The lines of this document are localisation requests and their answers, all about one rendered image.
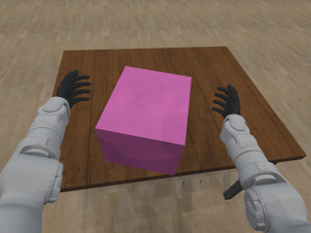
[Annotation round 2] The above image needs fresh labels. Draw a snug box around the left robot hand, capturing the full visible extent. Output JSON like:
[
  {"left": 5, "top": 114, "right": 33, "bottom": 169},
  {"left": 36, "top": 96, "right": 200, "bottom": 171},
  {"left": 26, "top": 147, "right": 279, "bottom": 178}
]
[{"left": 55, "top": 70, "right": 91, "bottom": 110}]

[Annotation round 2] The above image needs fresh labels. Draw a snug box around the right robot hand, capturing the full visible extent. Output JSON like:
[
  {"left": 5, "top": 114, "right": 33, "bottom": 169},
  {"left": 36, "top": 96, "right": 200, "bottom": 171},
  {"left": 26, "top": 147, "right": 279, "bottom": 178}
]
[{"left": 212, "top": 84, "right": 241, "bottom": 119}]

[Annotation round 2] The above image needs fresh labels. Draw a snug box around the left robot upper arm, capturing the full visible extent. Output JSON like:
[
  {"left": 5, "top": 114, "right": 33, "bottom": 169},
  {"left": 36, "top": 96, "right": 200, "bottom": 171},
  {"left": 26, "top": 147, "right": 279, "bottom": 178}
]
[{"left": 0, "top": 153, "right": 64, "bottom": 233}]

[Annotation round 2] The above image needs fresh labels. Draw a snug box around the robot right forearm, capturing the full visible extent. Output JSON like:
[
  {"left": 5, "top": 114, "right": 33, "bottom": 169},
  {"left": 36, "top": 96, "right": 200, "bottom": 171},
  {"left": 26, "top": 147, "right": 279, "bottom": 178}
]
[{"left": 220, "top": 114, "right": 308, "bottom": 219}]

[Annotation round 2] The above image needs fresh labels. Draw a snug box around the right robot upper arm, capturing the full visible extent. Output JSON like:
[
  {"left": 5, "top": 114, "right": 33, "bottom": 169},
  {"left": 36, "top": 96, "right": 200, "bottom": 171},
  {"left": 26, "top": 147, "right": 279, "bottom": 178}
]
[{"left": 244, "top": 183, "right": 311, "bottom": 233}]

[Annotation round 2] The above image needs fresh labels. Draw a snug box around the carton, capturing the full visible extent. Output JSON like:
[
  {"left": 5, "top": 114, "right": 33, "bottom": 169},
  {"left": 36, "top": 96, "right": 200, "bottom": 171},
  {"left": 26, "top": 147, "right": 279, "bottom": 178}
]
[{"left": 95, "top": 66, "right": 191, "bottom": 176}]

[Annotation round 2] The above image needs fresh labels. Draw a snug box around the robot left forearm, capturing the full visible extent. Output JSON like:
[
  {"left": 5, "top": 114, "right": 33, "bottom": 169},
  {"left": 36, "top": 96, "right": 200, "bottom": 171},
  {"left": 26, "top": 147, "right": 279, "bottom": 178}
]
[{"left": 0, "top": 96, "right": 70, "bottom": 197}]

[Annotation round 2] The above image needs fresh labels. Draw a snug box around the table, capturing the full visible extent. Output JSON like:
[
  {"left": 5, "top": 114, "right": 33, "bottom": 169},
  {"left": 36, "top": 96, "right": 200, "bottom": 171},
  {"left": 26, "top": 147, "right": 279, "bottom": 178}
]
[{"left": 52, "top": 46, "right": 306, "bottom": 200}]

